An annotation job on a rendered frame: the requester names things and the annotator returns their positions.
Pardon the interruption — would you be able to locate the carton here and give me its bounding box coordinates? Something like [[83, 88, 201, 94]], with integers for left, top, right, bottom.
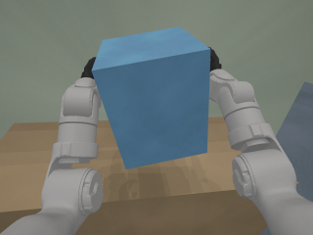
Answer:
[[91, 26, 211, 169]]

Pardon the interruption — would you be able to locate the right robot upper arm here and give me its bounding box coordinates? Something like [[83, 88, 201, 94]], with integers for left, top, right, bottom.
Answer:
[[232, 148, 313, 235]]

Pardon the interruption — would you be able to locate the robot right forearm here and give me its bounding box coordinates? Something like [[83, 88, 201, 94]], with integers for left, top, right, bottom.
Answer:
[[209, 69, 297, 188]]

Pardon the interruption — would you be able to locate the left robot upper arm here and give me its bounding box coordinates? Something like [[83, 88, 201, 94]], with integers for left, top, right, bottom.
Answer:
[[0, 167, 104, 235]]

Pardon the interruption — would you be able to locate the robot left forearm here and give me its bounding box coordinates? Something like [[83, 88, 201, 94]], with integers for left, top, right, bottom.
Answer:
[[41, 77, 102, 206]]

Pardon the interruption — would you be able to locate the robot left hand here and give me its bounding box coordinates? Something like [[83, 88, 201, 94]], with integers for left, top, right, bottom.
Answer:
[[80, 57, 97, 79]]

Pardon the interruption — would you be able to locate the pedestal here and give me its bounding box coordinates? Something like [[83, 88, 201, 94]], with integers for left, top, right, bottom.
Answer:
[[0, 117, 299, 235]]

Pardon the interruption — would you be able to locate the robot right hand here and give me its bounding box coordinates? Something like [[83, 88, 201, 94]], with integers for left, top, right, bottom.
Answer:
[[208, 47, 222, 72]]

